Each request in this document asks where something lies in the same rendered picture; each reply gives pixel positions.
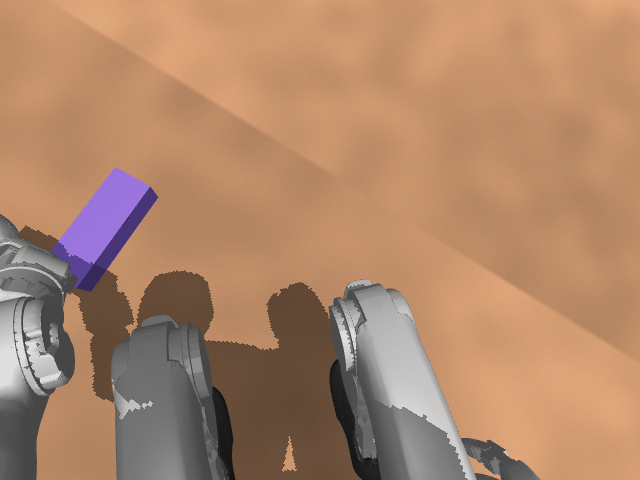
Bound left robot hand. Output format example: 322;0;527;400
0;214;78;292

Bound left robot arm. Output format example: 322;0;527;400
0;238;75;480

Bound right robot hand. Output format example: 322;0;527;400
461;438;540;480

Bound carton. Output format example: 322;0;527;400
50;167;158;292

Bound right robot foot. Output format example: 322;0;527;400
329;359;381;480

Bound left robot foot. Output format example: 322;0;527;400
212;386;235;480

